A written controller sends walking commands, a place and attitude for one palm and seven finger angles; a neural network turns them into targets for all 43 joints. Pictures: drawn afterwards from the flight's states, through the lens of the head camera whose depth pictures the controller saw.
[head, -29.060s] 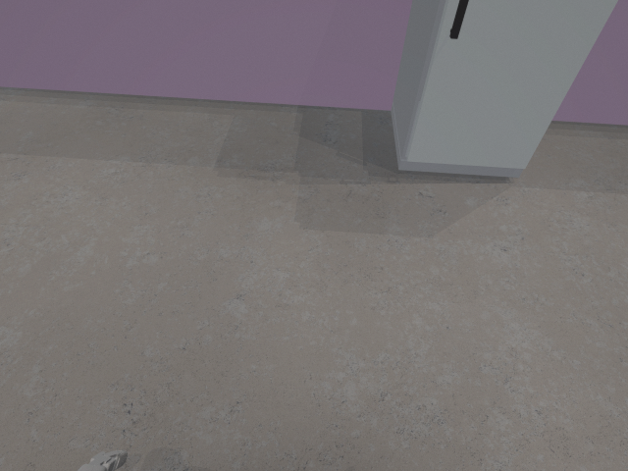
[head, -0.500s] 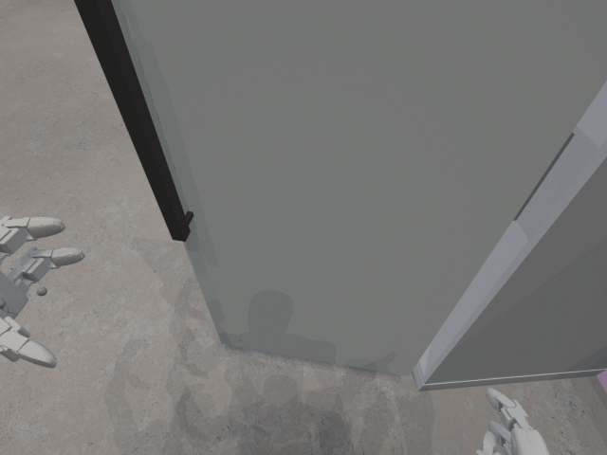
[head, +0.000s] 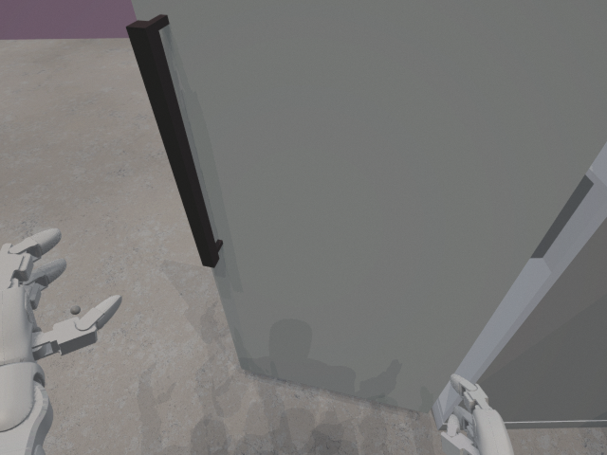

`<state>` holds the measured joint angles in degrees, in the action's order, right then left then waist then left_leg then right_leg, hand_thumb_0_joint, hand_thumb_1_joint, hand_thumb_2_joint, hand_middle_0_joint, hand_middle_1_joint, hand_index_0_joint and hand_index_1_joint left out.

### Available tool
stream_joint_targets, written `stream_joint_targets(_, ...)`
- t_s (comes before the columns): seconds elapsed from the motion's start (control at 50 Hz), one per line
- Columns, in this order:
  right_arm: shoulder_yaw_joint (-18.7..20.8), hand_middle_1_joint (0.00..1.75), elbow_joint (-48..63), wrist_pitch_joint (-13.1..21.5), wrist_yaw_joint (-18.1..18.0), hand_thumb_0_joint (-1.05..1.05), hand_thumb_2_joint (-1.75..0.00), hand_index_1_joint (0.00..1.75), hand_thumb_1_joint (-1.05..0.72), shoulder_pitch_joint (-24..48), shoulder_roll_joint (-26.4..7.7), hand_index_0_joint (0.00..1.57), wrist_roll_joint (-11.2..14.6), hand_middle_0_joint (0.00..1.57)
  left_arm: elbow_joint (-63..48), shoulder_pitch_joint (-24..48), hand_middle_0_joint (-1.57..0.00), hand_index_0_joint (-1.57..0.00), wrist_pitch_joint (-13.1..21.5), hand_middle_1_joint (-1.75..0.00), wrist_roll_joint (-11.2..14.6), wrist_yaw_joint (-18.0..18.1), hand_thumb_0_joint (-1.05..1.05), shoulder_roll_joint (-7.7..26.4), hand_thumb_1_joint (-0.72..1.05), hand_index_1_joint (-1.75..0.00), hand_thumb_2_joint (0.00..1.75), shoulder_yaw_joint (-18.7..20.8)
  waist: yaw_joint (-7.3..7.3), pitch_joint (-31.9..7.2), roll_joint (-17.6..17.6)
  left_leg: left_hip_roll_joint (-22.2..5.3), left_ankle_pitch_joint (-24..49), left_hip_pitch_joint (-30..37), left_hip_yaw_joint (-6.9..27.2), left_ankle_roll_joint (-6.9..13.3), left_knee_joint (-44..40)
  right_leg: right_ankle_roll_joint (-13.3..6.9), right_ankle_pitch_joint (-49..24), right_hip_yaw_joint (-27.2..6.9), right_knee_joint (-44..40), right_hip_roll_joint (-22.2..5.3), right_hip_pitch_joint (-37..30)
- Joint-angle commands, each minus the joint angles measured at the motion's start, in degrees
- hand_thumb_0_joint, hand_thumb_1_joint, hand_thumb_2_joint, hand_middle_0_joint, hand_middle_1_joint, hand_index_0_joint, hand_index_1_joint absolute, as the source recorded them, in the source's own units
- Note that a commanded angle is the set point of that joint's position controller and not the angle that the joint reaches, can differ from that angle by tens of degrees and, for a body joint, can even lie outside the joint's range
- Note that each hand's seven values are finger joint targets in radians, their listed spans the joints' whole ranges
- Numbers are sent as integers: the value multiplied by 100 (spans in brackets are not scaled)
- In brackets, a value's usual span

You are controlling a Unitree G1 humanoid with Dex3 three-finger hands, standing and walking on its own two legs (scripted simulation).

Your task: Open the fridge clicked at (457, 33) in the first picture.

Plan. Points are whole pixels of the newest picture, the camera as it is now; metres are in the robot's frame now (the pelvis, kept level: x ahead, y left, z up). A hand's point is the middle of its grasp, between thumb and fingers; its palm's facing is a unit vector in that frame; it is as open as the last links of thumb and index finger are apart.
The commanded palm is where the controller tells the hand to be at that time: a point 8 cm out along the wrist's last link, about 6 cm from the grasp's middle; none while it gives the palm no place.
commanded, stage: draw the hand back to the body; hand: left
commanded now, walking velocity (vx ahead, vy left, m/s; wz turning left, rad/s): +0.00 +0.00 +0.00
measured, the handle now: (191, 166) +0.47 +0.25 +0.14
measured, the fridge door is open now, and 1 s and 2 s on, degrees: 76 76 76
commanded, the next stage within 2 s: step back with the hand held close in 0.60 s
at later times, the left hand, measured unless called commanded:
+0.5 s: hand (95, 325) +0.19 +0.25 +0.14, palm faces +0.49 -0.79 -0.37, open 7.5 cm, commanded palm +0.15 +0.28 +0.17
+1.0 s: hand (78, 345) +0.17 +0.26 +0.14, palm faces +0.38 -0.81 -0.44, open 7.4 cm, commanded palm +0.11 +0.30 +0.17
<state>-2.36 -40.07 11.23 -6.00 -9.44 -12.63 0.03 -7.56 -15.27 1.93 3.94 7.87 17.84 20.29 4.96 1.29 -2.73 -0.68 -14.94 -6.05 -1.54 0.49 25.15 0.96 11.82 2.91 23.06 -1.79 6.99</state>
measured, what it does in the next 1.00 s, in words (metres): stands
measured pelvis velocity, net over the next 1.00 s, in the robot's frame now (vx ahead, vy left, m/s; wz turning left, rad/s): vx -0.03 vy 0.00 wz -0.02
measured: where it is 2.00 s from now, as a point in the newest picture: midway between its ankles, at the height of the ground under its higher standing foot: outside the picture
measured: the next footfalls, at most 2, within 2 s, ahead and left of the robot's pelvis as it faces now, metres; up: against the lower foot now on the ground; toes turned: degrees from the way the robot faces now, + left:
right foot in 1.62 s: -0.12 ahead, -0.11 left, +0.00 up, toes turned +3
left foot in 1.88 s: -0.14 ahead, +0.12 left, +0.00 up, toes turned +3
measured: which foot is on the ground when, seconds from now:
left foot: down 0.00-1.00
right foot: down 0.00-1.00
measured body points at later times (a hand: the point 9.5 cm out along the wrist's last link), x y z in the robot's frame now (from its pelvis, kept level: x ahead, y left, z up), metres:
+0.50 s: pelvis +0.00 -0.02 +0.00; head -0.02 -0.04 +0.45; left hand +0.16 +0.29 +0.16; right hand +0.19 -0.24 -0.08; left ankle -0.01 +0.11 -0.74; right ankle +0.01 -0.13 -0.74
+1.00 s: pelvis -0.03 +0.00 -0.01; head -0.03 -0.01 +0.44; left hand +0.14 +0.30 +0.16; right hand +0.15 -0.24 -0.08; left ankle -0.01 +0.11 -0.74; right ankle +0.01 -0.13 -0.74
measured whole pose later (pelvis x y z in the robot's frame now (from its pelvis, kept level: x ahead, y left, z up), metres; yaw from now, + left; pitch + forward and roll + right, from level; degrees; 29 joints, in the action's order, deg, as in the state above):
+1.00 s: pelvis -0.03 +0.00 -0.01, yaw -1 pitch -1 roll -1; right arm -0.2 -34.9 3.3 -5.3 -9.4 -13.5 0.8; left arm -23.8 -30.8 7.3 3.0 6.7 20.4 20.7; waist 0.5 0.5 -2.2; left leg -1.2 -14.6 -14.4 -2.5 0.7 30.4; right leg 1.1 10.5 1.9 27.2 -1.5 15.2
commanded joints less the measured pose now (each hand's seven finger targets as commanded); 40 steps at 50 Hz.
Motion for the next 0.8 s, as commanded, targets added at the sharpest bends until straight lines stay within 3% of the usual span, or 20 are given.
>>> stream_joint_targets(0.0, 332, 30, 959, 326, -19, 0, -90, 30, -90, 705, -734, 20, -49, 20, -1935, 325, -21, -21, 427, -51, -47, 61, 0, 1225, 54, -51, 73, 496, -62, -722, -37, -32, 1737, -60, 6, -63, -587, -150, -941, 74, -248, 278, -652)
stream_joint_targets(0.04, 339, 30, 975, 325, 3, 0, -90, 30, -90, 714, -709, 20, -69, 20, -2268, 67, -21, -21, 449, -47, -72, 65, 0, 1346, 61, -47, 76, 637, -19, -772, -300, -25, 1971, -13, -17, -80, -556, -150, -1124, 52, -249, 253, -753)
stream_joint_targets(0.12, 360, 30, 998, 273, 28, 0, -90, 30, -90, 736, -667, 20, -77, 20, -2447, -477, -21, -21, 442, -38, -46, 28, 0, 1243, 75, -38, 83, 676, -25, -495, -126, -31, 2019, -73, -90, -55, -515, -125, -1299, 49, -310, 250, -697)
stream_joint_targets(0.2, 374, 30, 1026, 242, 62, 0, -90, 30, -90, 690, -632, 20, -76, 20, -2721, -669, -20, -20, 498, -30, -44, -9, 0, 1083, 90, -30, 90, 526, -74, -447, -189, -20, 1807, -52, -159, -27, -492, -89, -1239, 21, -343, 244, -608)
stream_joint_targets(0.28, 401, 30, 960, 159, 25, 0, -90, 30, -90, 651, -648, 20, -65, 20, -2302, -643, -20, -20, 476, -30, -35, -14, 0, 1026, 90, -30, 90, 515, -126, -136, 166, -33, 1394, -141, -214, 4, -530, -57, -996, 18, -430, 247, -410)
stream_joint_targets(0.46, 393, 30, 943, 254, -58, 0, -90, 30, -90, 746, -605, 20, -89, 20, -2585, -454, -20, -20, 612, -30, -89, 68, 0, 1187, 90, -30, 90, 571, -61, -553, -109, 33, 1228, 80, -244, 60, -501, -56, -916, -28, -425, 203, -545)
stream_joint_targets(0.58, 394, 30, 892, 251, -43, 0, -90, 30, -90, 759, -584, 20, -83, 20, -2307, -637, -20, -20, 588, -30, -54, 53, 0, 1141, 90, -30, 90, 597, -71, -196, 153, 14, 1051, -75, -241, 60, -521, -32, -736, -42, -500, 196, -414)
stream_joint_targets(0.68, 399, 30, 896, 249, -36, 0, -90, 30, -90, 783, -581, 20, -65, 20, -2330, -464, -20, -20, 641, -30, -50, 30, 0, 1120, 90, -30, 90, 571, -89, -87, -27, 11, 831, -60, -239, 52, -565, -49, -433, -56, -574, 196, -312)
stream_joint_targets(0.7, 391, 30, 960, 283, -25, 0, -90, 30, -90, 840, -583, 20, -60, 20, -2856, -53, -20, -20, 715, -30, -59, 42, 0, 1237, 90, -30, 90, 575, -87, -267, -179, 28, 835, 23, -216, 54, -559, -53, -431, -69, -559, 192, -367)
stream_joint_targets(0.72, 221, 30, 1206, 138, 36, 0, -90, 30, -90, 750, -602, 20, 20, 20, -3277, 1135, -20, -20, 984, -30, -141, 135, 0, 2268, 90, -30, 90, 1482, -300, 170, -585, -54, 474, -491, -76, 64, -344, -99, -654, -453, -650, -44, 64)
stream_joint_targets(0.74, 290, 30, 946, 26, 34, 0, -90, 30, -90, 691, -585, 20, -17, 20, -2466, -24, -20, -20, 950, -30, -122, 40, 0, 1562, 90, -30, 90, 1004, -356, 80, 262, -138, 488, -564, -52, 89, -95, -112, -861, -450, -657, -233, 302)
stream_joint_targets(0.76, 327, 30, 1033, -56, 72, 0, -90, 30, -90, 654, -582, 20, 3, 20, -2297, -486, -20, -20, 871, -30, -140, -14, 0, 1253, 90, -30, 90, 726, -363, 63, 708, -115, 604, -547, -66, 81, 81, -130, -1052, -541, -663, -330, 414)
stream_joint_targets(0.78, 349, 30, 1148, -137, 98, 0, -90, 30, -90, 611, -589, 20, 23, 20, -2270, -742, -20, -20, 832, -30, -141, -35, 0, 1146, 90, -30, 90, 637, -360, -194, 753, -112, 654, -469, -121, 75, 257, -166, -1137, -627, -613, -474, 419)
